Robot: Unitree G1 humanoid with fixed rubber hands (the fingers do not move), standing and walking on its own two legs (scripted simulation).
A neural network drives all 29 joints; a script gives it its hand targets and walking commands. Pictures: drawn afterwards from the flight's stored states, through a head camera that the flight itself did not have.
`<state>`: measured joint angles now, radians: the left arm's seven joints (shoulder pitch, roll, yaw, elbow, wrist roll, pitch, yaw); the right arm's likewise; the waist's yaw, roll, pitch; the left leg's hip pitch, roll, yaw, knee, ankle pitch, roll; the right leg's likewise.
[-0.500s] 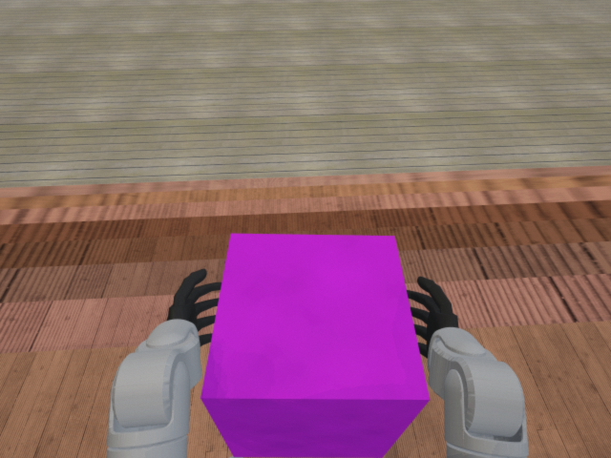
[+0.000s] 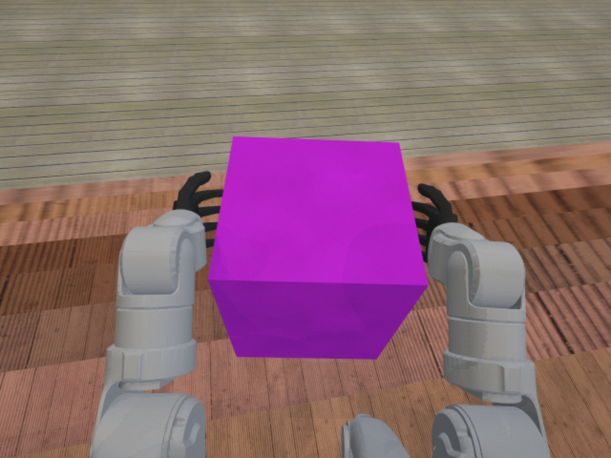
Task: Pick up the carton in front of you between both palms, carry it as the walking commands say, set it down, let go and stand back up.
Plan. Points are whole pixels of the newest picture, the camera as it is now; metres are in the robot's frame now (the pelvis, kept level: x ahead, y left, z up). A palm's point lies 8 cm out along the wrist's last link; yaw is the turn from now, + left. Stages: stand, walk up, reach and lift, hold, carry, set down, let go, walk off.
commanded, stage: carry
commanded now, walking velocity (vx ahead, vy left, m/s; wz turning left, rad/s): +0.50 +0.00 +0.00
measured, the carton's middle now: (311, 258) +0.38 -0.01 +0.03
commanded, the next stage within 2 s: none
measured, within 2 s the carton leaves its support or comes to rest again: neither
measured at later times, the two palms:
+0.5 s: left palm (200, 92) +0.67 +0.17 +0.08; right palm (372, 95) +0.69 -0.13 +0.08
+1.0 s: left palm (228, 98) +1.03 +0.18 -0.17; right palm (333, 101) +1.02 -0.11 -0.16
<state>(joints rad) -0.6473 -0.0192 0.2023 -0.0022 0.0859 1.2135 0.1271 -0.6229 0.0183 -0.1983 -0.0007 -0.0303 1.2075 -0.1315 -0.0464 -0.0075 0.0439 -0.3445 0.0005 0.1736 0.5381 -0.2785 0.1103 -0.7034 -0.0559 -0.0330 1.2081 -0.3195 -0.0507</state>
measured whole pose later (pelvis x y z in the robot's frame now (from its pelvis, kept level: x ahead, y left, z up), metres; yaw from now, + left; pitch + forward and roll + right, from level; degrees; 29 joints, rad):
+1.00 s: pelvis +0.67 +0.04 -0.25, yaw +2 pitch +3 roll +1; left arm -0.58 -0.03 0.26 0.03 0.09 1.17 0.11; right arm -0.62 0.03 -0.15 0.11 -0.01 1.15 -0.14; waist -0.11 -0.04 0.06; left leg -0.31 -0.15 0.10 1.14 -0.86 0.17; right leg -0.66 0.01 -0.05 0.64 0.31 -0.06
